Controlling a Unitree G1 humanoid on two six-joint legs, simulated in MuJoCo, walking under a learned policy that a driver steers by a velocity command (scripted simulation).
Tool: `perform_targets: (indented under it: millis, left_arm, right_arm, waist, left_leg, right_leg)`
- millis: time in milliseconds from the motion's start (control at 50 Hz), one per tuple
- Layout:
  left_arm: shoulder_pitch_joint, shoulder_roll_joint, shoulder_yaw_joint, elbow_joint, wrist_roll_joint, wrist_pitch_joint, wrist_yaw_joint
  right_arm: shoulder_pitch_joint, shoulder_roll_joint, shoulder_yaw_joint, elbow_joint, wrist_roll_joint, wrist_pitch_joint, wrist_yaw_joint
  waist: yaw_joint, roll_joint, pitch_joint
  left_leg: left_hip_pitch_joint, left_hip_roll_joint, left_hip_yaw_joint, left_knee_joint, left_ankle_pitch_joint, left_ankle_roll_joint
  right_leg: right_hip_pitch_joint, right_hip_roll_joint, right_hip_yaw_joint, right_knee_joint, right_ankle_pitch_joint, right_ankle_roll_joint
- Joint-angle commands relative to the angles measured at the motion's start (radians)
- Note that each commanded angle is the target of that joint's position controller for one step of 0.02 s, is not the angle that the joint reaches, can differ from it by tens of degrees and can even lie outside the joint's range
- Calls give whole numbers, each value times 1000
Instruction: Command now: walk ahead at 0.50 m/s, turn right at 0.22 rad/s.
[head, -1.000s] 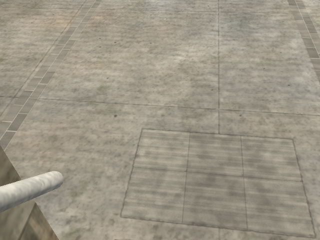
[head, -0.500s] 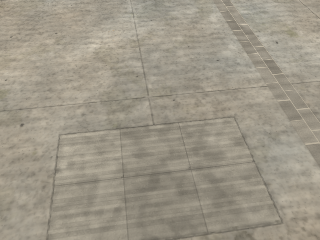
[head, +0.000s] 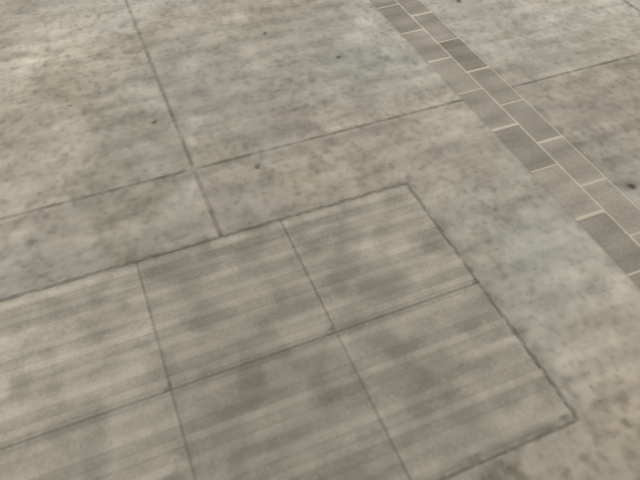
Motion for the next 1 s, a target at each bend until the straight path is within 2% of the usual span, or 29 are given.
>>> perform_targets:
  millis: [20,40,60,80,100,120,160,200,240,260,280,300,320,340,360,380,400,440,500,620,660,700,720,740,760,800,840,880,1000]
  left_arm:
    - [-213,-10,-22,-185,-29,-8,43]
    - [-292,23,-19,-207,-28,20,45]
    - [-309,42,-10,-240,0,33,32]
    - [-306,46,0,-266,40,21,26]
    - [-365,41,10,-278,72,22,23]
    - [-356,5,2,-302,64,22,7]
    - [-412,-8,-7,-321,44,23,-8]
    - [-540,-13,-9,-353,17,27,-21]
    - [-617,-20,-13,-375,14,1,-49]
    - [-586,-24,-14,-364,28,-13,-63]
    - [-503,6,1,-339,47,-24,-71]
    - [-321,70,26,-282,61,-25,-66]
    - [-52,165,53,-218,86,-22,-59]
    - [72,169,52,-171,69,-8,-50]
    - [50,133,47,-153,59,3,-34]
    - [-106,124,39,-175,50,4,-24]
    - [-221,86,26,-179,56,1,-20]
    - [-334,59,22,-195,80,-3,-25]
    - [-375,97,31,-187,97,-6,-13]
    - [-273,126,35,-104,72,5,24]
    - [-268,128,37,-86,52,12,24]
    - [-229,121,36,-66,33,15,24]
    - [-199,107,34,-64,43,13,26]
    - [-96,82,30,-57,62,11,23]
    - [-119,97,29,-64,70,26,30]
    - [-186,118,35,-69,50,56,43]
    - [-177,123,36,-45,59,74,39]
    - [-162,121,37,-26,54,70,33]
    - [-154,135,46,23,47,52,26]
  right_arm:
    - [269,-103,-10,104,-41,-4,-33]
    - [242,-6,34,104,-68,-10,-33]
    - [72,-8,60,41,-53,-16,-46]
    - [7,-57,54,11,-41,-19,-59]
    - [53,-49,62,36,-23,-21,-69]
    - [88,-87,52,55,-8,-22,-82]
    - [180,-95,42,94,25,-25,-101]
    - [266,-113,29,110,23,-15,-104]
    - [360,-109,16,133,8,-2,-100]
    - [384,-106,14,139,1,-1,-97]
    - [375,-100,14,131,0,5,-94]
    - [343,-106,10,117,-9,0,-84]
    - [377,-38,30,97,-27,-23,-56]
    - [425,-15,49,107,2,-50,-28]
    - [385,-99,14,109,34,-45,-21]
    - [255,-107,2,49,45,-25,-40]
    - [162,-87,-2,19,39,-4,-66]
    - [196,-36,-6,26,15,28,-87]
    - [202,-11,-13,0,3,32,-84]
    - [31,-52,-13,-77,-19,50,-69]
    - [22,-69,-19,-85,-18,50,-68]
    - [29,-87,-24,-79,-29,44,-64]
    - [38,-131,-30,-87,-37,37,-66]
    - [3,-192,-39,-96,-27,37,-72]
    - [-11,-139,-24,-102,-27,40,-68]
    - [-111,-111,-12,-129,-35,39,-65]
    - [-145,-112,-8,-140,-24,34,-62]
    - [-100,-134,-12,-119,-22,31,-62]
    - [-125,-119,-12,-106,-9,44,-63]
  waist:
    - [-37,44,14]
    - [-13,-29,91]
    - [74,-112,198]
    - [90,-39,192]
    - [40,38,127]
    - [57,173,90]
    - [9,147,61]
    - [-57,77,117]
    - [-99,60,161]
    - [-90,114,125]
    - [-48,157,57]
    - [42,135,-50]
    - [110,6,-290]
    - [152,-205,-520]
    - [142,-134,-467]
    - [88,-123,-268]
    - [35,-64,-136]
    - [-51,-39,-66]
    - [-97,-84,-54]
    - [-51,-119,-48]
    - [-65,-116,-31]
    - [-70,-59,-24]
    - [-48,19,-35]
    - [34,214,-76]
    - [9,267,-120]
    - [21,192,-71]
    - [15,132,-42]
    - [7,87,-37]
    - [-3,18,-53]
  left_leg:
    - [418,516,-646,-159,154,321]
    - [239,473,-583,-144,147,261]
    - [-117,320,-382,-217,190,181]
    - [-250,212,-253,-246,303,143]
    - [-307,143,-170,-305,382,117]
    - [-280,168,-195,-298,446,128]
    - [-68,140,-112,-277,537,117]
    - [162,203,-170,-257,598,116]
    - [327,230,-180,-181,767,100]
    - [376,208,-161,-113,956,91]
    - [378,173,-143,-14,1085,81]
    - [224,135,-114,165,1082,65]
    - [-240,71,-132,454,656,20]
    - [-344,-70,-190,809,-378,-22]
    - [-387,-23,-260,858,-404,-20]
    - [-437,18,-191,816,-308,-28]
    - [-429,40,-142,737,-243,-33]
    - [-240,70,-110,631,-125,-38]
    - [-127,48,-79,508,37,-56]
    - [-42,66,-61,199,179,-54]
    - [18,47,-31,89,180,-35]
    - [104,30,-11,-58,285,4]
    - [163,106,-95,-76,542,34]
    - [219,202,-198,-96,613,118]
    - [163,258,-284,-161,418,188]
    - [56,205,-271,-209,181,148]
    - [24,156,-216,-206,137,89]
    - [58,123,-188,-183,218,75]
    - [169,97,-135,-119,433,82]
  right_leg:
    - [-703,-201,67,-39,285,37]
    - [-654,-189,108,-158,384,19]
    - [-379,-217,50,-564,564,44]
    - [-161,-212,-14,-858,702,60]
    - [50,-175,-84,-946,879,80]
    - [166,-201,-48,-1040,973,96]
    - [216,-172,-73,-1333,985,106]
    - [106,-144,-112,-1470,830,101]
    - [59,-117,-155,-1582,732,66]
    - [139,-82,-183,-1632,708,41]
    - [301,-56,-180,-1688,763,8]
    - [612,-90,-136,-1676,1060,-45]
    - [1240,-338,102,-1500,1563,-202]
    - [1377,-608,417,-1602,1711,-366]
    - [1269,-558,378,-1644,1505,-324]
    - [1047,-509,245,-1703,1374,-258]
    - [851,-444,157,-1765,1284,-204]
    - [554,-387,42,-1857,1132,-153]
    - [407,-366,-77,-1920,1094,-164]
    - [442,-374,-103,-1915,888,-136]
    - [442,-363,-96,-1880,809,-119]
    - [449,-309,-103,-1789,697,-53]
    - [427,-252,-140,-1686,631,8]
    - [377,-160,-198,-1598,450,70]
    - [439,-163,-171,-1586,389,97]
    - [508,-173,-158,-1623,448,90]
    - [548,-188,-146,-1677,497,76]
    - [572,-194,-144,-1694,532,82]
    - [577,-211,-144,-1731,596,83]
